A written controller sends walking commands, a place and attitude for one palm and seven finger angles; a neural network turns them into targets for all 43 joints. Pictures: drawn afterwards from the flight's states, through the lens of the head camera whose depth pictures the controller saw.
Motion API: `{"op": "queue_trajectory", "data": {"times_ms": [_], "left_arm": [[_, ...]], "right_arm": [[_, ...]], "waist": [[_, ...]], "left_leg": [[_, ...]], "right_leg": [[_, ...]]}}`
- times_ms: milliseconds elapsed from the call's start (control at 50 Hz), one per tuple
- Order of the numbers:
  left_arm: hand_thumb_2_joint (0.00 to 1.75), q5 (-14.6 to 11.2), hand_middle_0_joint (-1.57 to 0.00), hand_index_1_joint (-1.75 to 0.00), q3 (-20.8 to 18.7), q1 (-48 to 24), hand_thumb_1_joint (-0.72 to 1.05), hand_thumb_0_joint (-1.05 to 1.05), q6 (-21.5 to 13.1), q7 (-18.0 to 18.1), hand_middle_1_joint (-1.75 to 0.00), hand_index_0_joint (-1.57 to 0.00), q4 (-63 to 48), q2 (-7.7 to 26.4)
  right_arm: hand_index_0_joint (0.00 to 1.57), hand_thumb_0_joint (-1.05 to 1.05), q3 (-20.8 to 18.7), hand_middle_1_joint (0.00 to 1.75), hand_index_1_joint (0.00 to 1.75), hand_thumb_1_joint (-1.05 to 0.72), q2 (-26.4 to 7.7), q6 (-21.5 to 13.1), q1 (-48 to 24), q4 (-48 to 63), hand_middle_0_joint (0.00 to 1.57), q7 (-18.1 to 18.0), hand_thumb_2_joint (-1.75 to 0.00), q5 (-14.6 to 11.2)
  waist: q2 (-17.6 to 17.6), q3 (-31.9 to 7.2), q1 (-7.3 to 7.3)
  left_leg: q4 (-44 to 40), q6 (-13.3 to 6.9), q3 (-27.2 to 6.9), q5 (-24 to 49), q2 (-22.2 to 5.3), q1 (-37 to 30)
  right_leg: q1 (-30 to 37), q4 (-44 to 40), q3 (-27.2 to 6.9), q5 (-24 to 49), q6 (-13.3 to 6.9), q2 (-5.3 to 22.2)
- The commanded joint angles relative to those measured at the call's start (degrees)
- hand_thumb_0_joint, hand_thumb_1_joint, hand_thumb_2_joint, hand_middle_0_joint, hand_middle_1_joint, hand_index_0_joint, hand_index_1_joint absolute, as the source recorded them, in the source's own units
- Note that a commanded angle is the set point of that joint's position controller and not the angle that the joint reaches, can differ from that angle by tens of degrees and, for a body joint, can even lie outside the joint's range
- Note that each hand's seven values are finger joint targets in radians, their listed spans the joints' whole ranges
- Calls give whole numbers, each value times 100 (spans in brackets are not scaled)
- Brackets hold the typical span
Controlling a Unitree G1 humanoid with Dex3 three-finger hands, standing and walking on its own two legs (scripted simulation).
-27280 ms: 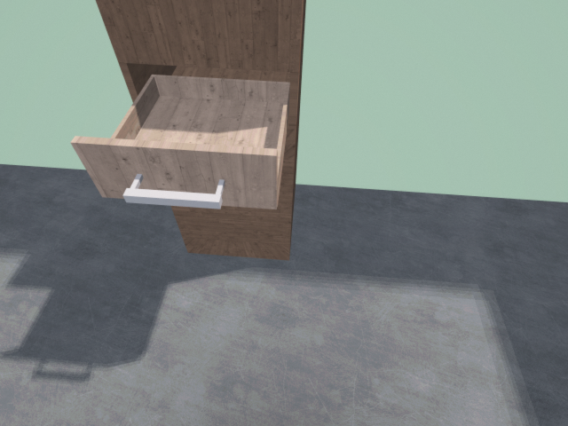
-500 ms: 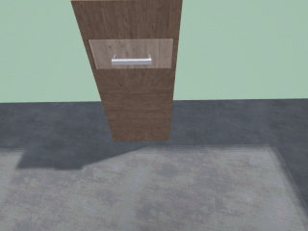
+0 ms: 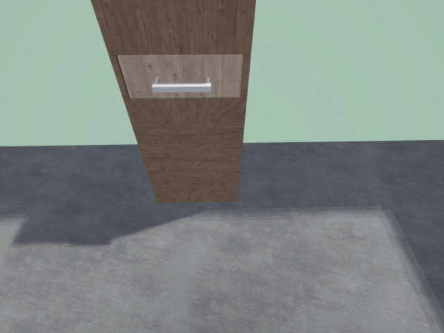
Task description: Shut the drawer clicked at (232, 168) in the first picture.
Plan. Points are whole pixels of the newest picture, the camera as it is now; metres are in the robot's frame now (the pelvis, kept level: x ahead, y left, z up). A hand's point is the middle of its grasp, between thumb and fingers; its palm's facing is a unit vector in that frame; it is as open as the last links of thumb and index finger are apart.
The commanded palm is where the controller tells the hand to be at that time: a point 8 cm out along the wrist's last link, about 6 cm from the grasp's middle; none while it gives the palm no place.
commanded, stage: look to check the result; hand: left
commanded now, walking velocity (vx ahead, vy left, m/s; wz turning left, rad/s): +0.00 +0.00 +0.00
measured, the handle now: (182, 83) +0.82 +0.18 -0.02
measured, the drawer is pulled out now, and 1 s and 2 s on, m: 0.00 0.00 0.00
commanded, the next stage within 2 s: stand and wait in 0.44 s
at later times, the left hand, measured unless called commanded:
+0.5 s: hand out of the picture +0.00 +0.15 -0.17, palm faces +0.04 -0.98 -0.18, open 7.4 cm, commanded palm none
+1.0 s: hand out of the picture +0.01 +0.14 -0.17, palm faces +0.04 -0.98 -0.19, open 7.4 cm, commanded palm none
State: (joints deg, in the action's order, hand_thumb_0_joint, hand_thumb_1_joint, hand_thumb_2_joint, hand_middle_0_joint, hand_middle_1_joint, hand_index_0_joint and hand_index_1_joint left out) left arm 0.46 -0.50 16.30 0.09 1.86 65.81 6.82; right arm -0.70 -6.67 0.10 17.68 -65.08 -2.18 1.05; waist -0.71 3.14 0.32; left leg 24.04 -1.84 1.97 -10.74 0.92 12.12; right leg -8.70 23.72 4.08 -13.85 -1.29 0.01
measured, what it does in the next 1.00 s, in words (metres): stands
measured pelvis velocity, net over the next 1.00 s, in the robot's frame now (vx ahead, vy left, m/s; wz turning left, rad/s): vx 0.02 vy -0.03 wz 0.00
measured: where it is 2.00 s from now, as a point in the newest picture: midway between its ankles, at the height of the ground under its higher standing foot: outside the picture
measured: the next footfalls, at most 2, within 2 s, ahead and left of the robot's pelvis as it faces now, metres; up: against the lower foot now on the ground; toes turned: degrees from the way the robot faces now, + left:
none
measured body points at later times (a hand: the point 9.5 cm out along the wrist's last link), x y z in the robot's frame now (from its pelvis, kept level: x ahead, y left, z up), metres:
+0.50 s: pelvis +0.01 -0.01 +0.00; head +0.03 -0.02 +0.45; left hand +0.00 +0.20 -0.16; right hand +0.00 -0.22 -0.17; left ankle +0.03 +0.10 -0.74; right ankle -0.01 -0.10 -0.74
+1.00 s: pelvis +0.02 -0.03 +0.00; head +0.03 -0.04 +0.45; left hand +0.01 +0.19 -0.16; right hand +0.00 -0.23 -0.17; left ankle +0.03 +0.10 -0.74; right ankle -0.01 -0.10 -0.74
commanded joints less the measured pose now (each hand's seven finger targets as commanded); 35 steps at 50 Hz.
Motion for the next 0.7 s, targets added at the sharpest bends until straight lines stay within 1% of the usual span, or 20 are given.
{"op": "queue_trajectory", "data": {"times_ms": [0, 40, 60, 80, 100, 120, 140, 160, 200, 240, 300, 320, 360, 420, 480, 520, 540, 560, 600, 680], "left_arm": [[90, -12, -20, -30, -69, 459, 90, 0, -86, 55, -30, -20, -75, 550], [90, -18, -20, -30, -67, 419, 90, 0, -87, 50, -30, -20, -64, 540], [90, -20, -20, -30, -72, 443, 90, 0, -91, 53, -30, -20, -69, 541], [90, -22, -20, -30, -62, 441, 90, 0, -90, 53, -30, -20, -55, 526], [90, -13, -20, -30, -67, 454, 90, 0, -91, 60, -30, -20, -59, 552], [90, -16, -20, -30, -73, 434, 90, 0, -92, 56, -30, -20, -61, 534], [90, -20, -20, -30, -72, 435, 90, 0, -92, 56, -30, -20, -58, 540], [90, -19, -20, -30, -73, 434, 90, 0, -92, 57, -30, -20, -48, 529], [90, -13, -20, -30, -74, 460, 90, 0, -93, 63, -30, -20, -47, 553], [90, -20, -20, -30, -74, 420, 90, 0, -86, 58, -30, -20, -43, 537], [90, -11, -20, -30, -78, 442, 90, 0, -90, 62, -30, -20, -45, 558], [90, -18, -20, -30, -80, 442, 90, 0, -90, 61, -30, -20, -44, 541], [90, -20, -20, -30, -78, 409, 90, 0, -97, 61, -30, -20, -53, 552], [90, -20, -20, -30, -80, 421, 90, 0, -104, 66, -30, -20, -63, 563], [90, -24, -20, -30, -78, 403, 90, 0, -101, 64, -30, -20, -54, 548], [90, -21, -20, -30, -79, 392, 90, 0, -100, 66, -30, -20, -63, 569], [90, -24, -20, -30, -81, 413, 90, 0, -106, 67, -30, -20, -69, 548], [90, -26, -20, -30, -82, 386, 90, 0, -105, 65, -30, -20, -67, 570], [90, -20, -20, -30, -92, 423, 90, 0, -116, 73, -30, -20, -83, 583], [90, -31, -20, -30, -93, 395, 90, 0, -119, 74, -30, -20, -88, 579]], "right_arm": [[20, 0, -55, 30, 30, -90, -474, -18, 430, 100, 20, -25, -90, -30], [20, 0, -46, 30, 30, -90, -461, -20, 421, 75, 20, -28, -90, -25], [20, 0, -43, 30, 30, -90, -451, -28, 424, 72, 20, -30, -90, -27], [20, 0, -42, 30, 30, -90, -469, -28, 391, 63, 20, -32, -90, -27], [20, 0, -50, 30, 30, -90, -467, -26, 411, 76, 20, -32, -90, -36], [20, 0, -37, 30, 30, -90, -463, -35, 405, 56, 20, -35, -90, -29], [20, 0, -35, 30, 30, -90, -456, -41, 400, 51, 20, -38, -90, -30], [20, 0, -37, 30, 30, -90, -464, -40, 379, 54, 20, -40, -90, -28], [20, 0, -40, 30, 30, -90, -483, -39, 372, 59, 20, -42, -90, -40], [20, 0, -29, 30, 30, -90, -463, -38, 368, 39, 20, -42, -90, -31], [20, 0, -35, 30, 30, -90, -500, -46, 346, 40, 20, -45, -90, -35], [20, 0, -32, 30, 30, -90, -462, -43, 331, 33, 20, -44, -90, -33], [20, 0, -26, 30, 30, -90, -481, -42, 336, 23, 20, -44, -90, -28], [20, 0, -27, 30, 30, -90, -490, -49, 329, 16, 20, -46, -90, -32], [20, 0, -23, 30, 30, -90, -504, -43, 291, 1, 20, -49, -90, -27], [20, 0, -26, 30, 30, -90, -483, -35, 296, 5, 20, -44, -90, -30], [20, 0, -25, 30, 30, -90, -486, -39, 299, -1, 20, -48, -90, -25], [20, 0, -19, 30, 30, -90, -489, -40, 306, 0, 20, -49, -90, -27], [20, 0, -30, 30, 30, -90, -504, -46, 324, 9, 20, -55, -90, -37], [20, 0, -21, 30, 30, -90, -492, -48, 321, -12, 20, -62, -90, -33]], "waist": [[68, 193, 17], [-34, 223, 32], [14, 163, 25], [-52, 191, 24], [8, 193, 18], [-54, 175, 30], [-44, 127, 19], [-13, 181, 14], [30, 163, 5], [-18, 228, 14], [-28, 174, 9], [4, 190, 5], [-4, 183, 14], [76, 141, 9], [7, 206, 7], [43, 258, 8], [-35, 225, 12], [-23, 230, 16], [44, 82, 5], [26, 97, 14]], "left_leg": [[-421, -75, -586, 394, -589, -141], [-434, -67, -575, 418, -593, -129], [-435, -76, -585, 492, -601, -166], [-438, -72, -581, 472, -601, -175], [-412, -74, -582, 530, -608, -174], [-422, -74, -575, 604, -616, -171], [-430, -78, -579, 640, -622, -196], [-434, -68, -564, 626, -623, -190], [-401, -70, -563, 693, -626, -213], [-445, -68, -575, 627, -626, -171], [-416, -70, -571, 742, -632, -243], [-418, -67, -556, 705, -628, -253], [-414, -57, -544, 753, -623, -258], [-385, -56, -537, 838, -628, -286], [-410, -45, -525, 787, -621, -295], [-400, -38, -516, 763, -618, -258], [-395, -38, -507, 796, -619, -281], [-408, -34, -507, 809, -627, -277], [-353, -34, -483, 924, -640, -332], [-363, -18, -469, 919, -632, -335]], "right_leg": [[-399, -579, -594, 65, -156, 561], [-389, -591, -592, 91, -152, 568], [-351, -578, -608, 165, -153, 564], [-373, -585, -610, 161, -151, 566], [-358, -579, -603, 196, -150, 555], [-313, -557, -589, 273, -149, 566], [-270, -545, -595, 316, -147, 565], [-297, -550, -589, 314, -139, 559], [-270, -549, -580, 360, -138, 559], [-278, -567, -574, 284, -139, 565], [-262, -546, -575, 380, -133, 556], [-268, -570, -580, 374, -135, 573], [-233, -566, -584, 449, -136, 573], [-183, -561, -588, 566, -136, 577], [-226, -585, -608, 532, -138, 576], [-238, -602, -596, 506, -137, 578], [-215, -607, -629, 559, -145, 574], [-204, -590, -620, 585, -144, 572], [-96, -568, -602, 772, -141, 582], [-67, -576, -615, 865, -142, 584]]}}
